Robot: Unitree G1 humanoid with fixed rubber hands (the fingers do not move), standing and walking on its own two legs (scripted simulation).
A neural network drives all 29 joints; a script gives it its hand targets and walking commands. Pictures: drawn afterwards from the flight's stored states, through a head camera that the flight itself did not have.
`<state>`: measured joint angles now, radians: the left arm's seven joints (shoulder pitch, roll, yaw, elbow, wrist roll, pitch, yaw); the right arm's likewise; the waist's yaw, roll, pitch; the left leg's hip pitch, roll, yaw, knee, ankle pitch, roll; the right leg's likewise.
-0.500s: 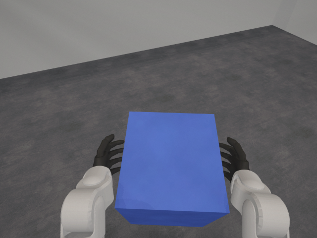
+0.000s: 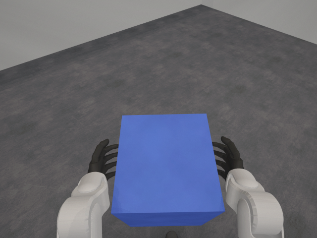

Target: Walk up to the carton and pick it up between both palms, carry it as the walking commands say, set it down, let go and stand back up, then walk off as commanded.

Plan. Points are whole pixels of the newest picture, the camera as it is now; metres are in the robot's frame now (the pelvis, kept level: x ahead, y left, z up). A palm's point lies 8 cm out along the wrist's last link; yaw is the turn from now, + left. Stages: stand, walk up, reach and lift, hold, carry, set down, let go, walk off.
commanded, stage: carry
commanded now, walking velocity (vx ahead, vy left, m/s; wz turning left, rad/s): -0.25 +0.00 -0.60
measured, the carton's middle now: (165, 175) +0.29 +0.01 +0.01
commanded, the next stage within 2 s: none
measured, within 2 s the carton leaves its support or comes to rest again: neither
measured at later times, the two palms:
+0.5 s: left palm out of the picture +0.08 +0.01 +0.07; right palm out of the picture -0.03 -0.25 +0.07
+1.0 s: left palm out of the picture -0.08 +0.03 +0.10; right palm out of the picture -0.24 -0.21 +0.11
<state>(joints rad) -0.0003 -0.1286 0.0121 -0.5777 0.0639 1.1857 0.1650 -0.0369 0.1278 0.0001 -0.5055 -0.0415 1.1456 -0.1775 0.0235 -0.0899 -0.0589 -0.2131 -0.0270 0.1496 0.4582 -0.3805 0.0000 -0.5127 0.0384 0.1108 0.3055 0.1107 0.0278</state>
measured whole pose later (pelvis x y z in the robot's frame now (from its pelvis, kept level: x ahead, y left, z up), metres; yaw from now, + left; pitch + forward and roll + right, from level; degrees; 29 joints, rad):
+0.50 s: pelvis -0.20 -0.02 +0.00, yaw -19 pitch +2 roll +1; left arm -0.01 -0.13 -0.01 -0.49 0.07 1.18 0.16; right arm -0.02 0.13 -0.03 -0.50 -0.05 1.18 -0.18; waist -0.04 0.02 0.01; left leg -0.62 0.13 0.10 1.19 -0.46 -0.08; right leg -0.44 -0.01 -0.02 0.61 -0.21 -0.02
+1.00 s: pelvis -0.37 +0.05 +0.00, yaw -36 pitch +2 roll -3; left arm -0.06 -0.13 -0.03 -0.58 0.06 1.23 0.19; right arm -0.02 0.13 -0.03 -0.56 -0.06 1.17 -0.16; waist 0.05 0.00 -0.03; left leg -0.38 0.20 0.22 0.62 -0.26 0.01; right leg -0.51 -0.03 -0.06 0.99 -0.41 0.08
